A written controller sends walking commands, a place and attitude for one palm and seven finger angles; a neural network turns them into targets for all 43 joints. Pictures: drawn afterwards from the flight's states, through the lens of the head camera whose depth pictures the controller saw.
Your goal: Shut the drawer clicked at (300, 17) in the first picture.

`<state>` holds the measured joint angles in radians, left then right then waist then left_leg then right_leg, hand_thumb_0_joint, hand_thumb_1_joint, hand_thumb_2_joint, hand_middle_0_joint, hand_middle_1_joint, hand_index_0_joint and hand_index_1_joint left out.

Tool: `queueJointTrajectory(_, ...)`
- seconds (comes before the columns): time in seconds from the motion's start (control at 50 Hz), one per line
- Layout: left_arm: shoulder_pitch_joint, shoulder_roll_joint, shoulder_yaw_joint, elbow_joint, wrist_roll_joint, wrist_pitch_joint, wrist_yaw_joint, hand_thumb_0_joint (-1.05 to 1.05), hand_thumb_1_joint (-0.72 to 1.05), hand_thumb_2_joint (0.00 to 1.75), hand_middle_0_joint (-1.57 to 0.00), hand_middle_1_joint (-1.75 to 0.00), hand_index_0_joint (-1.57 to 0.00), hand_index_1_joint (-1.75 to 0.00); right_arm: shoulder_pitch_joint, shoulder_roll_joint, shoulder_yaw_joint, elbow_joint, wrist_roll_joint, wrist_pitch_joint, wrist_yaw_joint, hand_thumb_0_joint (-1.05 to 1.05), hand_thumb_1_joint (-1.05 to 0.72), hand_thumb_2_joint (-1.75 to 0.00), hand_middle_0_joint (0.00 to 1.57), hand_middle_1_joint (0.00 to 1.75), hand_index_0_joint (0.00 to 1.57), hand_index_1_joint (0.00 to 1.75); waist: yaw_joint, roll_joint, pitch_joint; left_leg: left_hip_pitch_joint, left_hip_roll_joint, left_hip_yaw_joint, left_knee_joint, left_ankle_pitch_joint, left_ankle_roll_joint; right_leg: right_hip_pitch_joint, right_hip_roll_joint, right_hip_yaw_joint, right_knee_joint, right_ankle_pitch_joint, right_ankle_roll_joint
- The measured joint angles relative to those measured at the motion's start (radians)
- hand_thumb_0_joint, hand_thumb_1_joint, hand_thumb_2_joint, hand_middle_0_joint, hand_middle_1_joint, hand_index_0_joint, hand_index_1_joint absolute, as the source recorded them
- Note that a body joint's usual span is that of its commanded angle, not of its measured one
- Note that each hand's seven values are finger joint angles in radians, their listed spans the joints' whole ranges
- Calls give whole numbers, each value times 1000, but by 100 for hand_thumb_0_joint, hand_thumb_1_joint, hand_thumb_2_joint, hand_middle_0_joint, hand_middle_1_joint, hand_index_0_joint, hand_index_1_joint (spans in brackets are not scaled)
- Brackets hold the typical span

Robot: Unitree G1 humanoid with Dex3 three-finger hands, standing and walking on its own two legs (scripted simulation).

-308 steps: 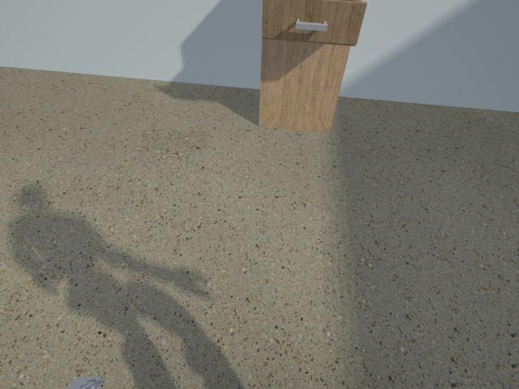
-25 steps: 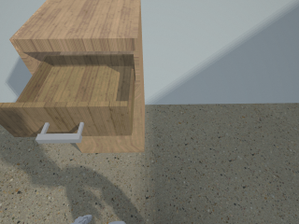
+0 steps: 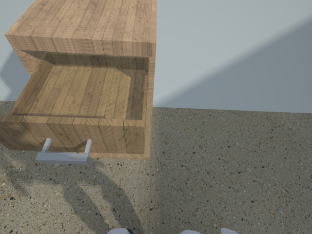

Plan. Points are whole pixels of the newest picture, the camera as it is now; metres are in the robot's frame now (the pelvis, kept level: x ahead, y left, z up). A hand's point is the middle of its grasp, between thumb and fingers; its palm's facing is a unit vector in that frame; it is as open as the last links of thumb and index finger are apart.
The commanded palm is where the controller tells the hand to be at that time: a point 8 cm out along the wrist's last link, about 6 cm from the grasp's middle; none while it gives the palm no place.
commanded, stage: come to a stop and stand still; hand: left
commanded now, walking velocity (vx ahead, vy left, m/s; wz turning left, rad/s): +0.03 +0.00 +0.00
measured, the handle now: (66, 150) +0.30 +0.27 -0.01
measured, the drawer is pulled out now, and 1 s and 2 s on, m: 0.28 0.28 0.28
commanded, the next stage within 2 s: look again from close up in 0.68 s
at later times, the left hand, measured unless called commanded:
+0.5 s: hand out of the picture -0.01 +0.12 -0.17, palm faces +0.08 -0.98 -0.19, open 7.2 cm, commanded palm none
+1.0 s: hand out of the picture -0.08 +0.11 -0.17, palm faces +0.06 -0.98 -0.18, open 7.4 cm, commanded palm none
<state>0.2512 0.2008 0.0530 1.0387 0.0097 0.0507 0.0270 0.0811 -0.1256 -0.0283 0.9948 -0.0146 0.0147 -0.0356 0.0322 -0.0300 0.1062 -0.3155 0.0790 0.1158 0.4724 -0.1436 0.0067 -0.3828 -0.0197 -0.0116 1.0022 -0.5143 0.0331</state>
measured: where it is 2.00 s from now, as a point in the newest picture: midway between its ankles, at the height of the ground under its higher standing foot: outside the picture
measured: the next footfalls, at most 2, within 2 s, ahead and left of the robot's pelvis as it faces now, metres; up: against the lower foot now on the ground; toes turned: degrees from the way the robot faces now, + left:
right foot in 0.14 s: +0.01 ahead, -0.16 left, +0.00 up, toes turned -3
left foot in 0.40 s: -0.03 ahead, +0.07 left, +0.00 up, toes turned +3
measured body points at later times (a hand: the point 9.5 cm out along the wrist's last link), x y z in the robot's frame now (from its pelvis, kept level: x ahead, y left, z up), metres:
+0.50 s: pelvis -0.05 -0.06 +0.00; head -0.04 -0.06 +0.45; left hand -0.02 +0.17 -0.16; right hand -0.06 -0.29 -0.16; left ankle -0.07 +0.07 -0.74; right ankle -0.03 -0.15 -0.74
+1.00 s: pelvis -0.07 -0.05 +0.00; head -0.07 -0.06 +0.45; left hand -0.08 +0.16 -0.16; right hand -0.07 -0.26 -0.17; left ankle -0.07 +0.07 -0.74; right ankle -0.03 -0.15 -0.74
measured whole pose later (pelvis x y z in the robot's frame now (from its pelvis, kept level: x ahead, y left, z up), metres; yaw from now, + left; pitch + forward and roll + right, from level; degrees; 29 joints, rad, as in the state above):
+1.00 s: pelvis -0.07 -0.05 +0.00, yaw +1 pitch -1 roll +0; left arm 0.33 0.12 0.00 1.11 0.01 -0.02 0.03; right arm 0.35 -0.14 0.00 1.06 -0.02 -0.01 -0.02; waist -0.01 0.03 0.00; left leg -0.21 0.02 0.03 0.53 -0.29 0.00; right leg -0.27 -0.01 -0.08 0.52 -0.23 -0.03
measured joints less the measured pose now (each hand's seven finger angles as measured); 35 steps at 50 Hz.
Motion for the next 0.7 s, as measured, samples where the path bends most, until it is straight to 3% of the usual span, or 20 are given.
queueJointTrajectory(0.06, -15, 7, 7, -20, 1, 3, -1, 1, 91, 90, -20, -30, -20, -30, 0, -13, -12, -4, -4, 7, 6, 0, -91, -90, 21, 30, 20, 30, -10, 19, 0, -19, 12, -3, 9, 12, -13, 20, -15, -6, -84, 4, -2)
queueJointTrajectory(0.14, -15, 14, 4, -46, 6, -18, -3, 1, 91, 90, -20, -30, -20, -30, 32, -38, -28, -1, 0, 23, 17, 0, -91, -90, 21, 30, 20, 30, -19, 35, -27, -67, 18, -11, 69, 6, -39, 129, -34, -22, -388, 140, -17)
queueJointTrajectory(0.2, -17, -12, -8, -39, 15, -21, -1, 1, 91, 90, -20, -30, -20, -30, 62, -69, -42, 15, 4, 51, 25, 0, -91, -90, 20, 30, 20, 30, -28, 75, -36, -106, 4, -71, 206, -192, -36, 126, -17, -43, -377, 169, -41)
queueJointTrajectory(0.28, -10, -38, -19, -28, 17, -21, -1, 1, 91, 90, -20, -30, -20, -30, 110, -82, -44, 43, 3, 55, 30, 1, -91, -90, 20, 30, 20, 30, -33, 68, -64, -109, -35, -96, 395, -249, -25, 139, -9, -45, -446, 217, -59)
queueJointTrajectory(0.34, -18, -48, -24, -20, 15, -31, 0, 1, 91, 90, -20, -30, -20, -30, 146, -76, -36, 59, 6, 40, 24, 1, -91, -90, 20, 29, 19, 30, -37, 53, -72, -26, -43, -80, 312, -260, -32, 138, 1, -49, -482, 246, -69)
queueJointTrajectory(0.42, -34, -41, -26, 4, -2, -43, 3, 1, 93, 90, -20, -30, -21, -30, 186, -61, -15, 94, 7, 14, 12, 1, -91, -90, 20, 29, 19, 30, -46, 54, -78, 122, -32, -93, 30, -170, -26, 120, 32, -79, -478, 251, -73)
queueJointTrajectory(0.52, -47, -23, -27, 43, -11, -40, 1, 1, 94, 90, -20, -30, -20, -30, 203, -13, 15, 145, 4, 2, 6, 1, -91, -90, 20, 29, 19, 30, -28, 9, -70, 152, -37, -89, -28, -121, -36, 161, 30, -76, -553, 301, -75)
queueJointTrajectory(0.7, 17, -48, -37, 93, -8, -40, -5, 1, 92, 90, -20, -30, -20, -30, 214, 10, 24, 143, 2, 0, 9, 1, -91, -90, 20, 30, 20, 30, -27, 33, -82, 167, -34, -84, -71, -86, -39, 174, 36, -72, -597, 336, -81)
